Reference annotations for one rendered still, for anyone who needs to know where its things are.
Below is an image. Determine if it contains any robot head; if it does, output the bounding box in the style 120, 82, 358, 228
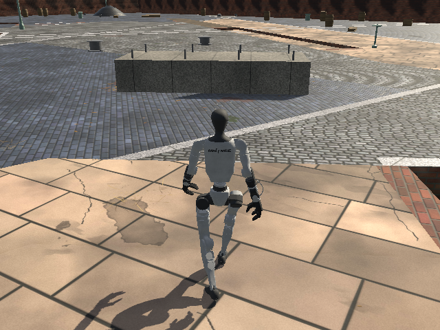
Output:
208, 109, 232, 142

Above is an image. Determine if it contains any left robot upper arm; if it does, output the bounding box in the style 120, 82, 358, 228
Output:
187, 139, 206, 175

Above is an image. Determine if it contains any right robot upper arm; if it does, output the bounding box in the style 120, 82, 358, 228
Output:
234, 138, 252, 178

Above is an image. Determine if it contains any right robot hand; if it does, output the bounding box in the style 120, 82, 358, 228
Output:
246, 200, 263, 221

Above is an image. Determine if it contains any right robot forearm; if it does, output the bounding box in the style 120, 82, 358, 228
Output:
245, 167, 261, 202

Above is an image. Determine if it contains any left robot forearm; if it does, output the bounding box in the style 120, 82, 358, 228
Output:
183, 164, 194, 186

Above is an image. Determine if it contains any left robot hand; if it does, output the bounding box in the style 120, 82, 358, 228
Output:
182, 183, 199, 195

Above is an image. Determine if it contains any robot left foot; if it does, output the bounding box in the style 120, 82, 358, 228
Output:
205, 285, 220, 300

